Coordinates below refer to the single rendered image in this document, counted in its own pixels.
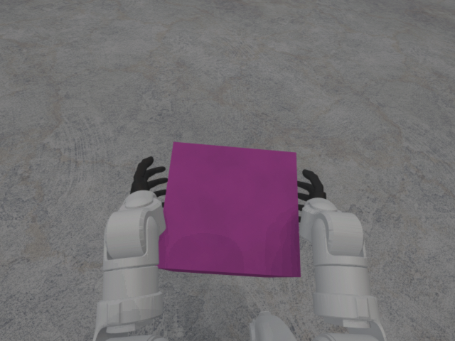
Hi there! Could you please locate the robot right forearm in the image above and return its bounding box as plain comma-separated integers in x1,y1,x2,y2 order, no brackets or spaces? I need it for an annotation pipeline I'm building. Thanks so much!
299,197,387,341

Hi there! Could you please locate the right robot hand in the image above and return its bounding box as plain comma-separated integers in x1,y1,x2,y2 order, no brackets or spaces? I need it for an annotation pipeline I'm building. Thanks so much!
297,169,326,222

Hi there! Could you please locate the robot left forearm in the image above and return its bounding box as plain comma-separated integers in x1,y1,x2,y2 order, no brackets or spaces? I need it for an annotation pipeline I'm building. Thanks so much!
93,190,166,341

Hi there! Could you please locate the left robot hand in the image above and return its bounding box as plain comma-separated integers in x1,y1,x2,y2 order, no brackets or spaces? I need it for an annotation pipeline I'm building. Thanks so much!
130,156,168,207

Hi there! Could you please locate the carton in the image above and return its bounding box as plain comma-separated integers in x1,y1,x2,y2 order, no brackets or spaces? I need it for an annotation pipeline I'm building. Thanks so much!
156,142,301,278

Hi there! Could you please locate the robot right thigh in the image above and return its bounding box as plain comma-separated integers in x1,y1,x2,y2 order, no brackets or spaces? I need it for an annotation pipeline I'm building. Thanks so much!
249,315,297,341

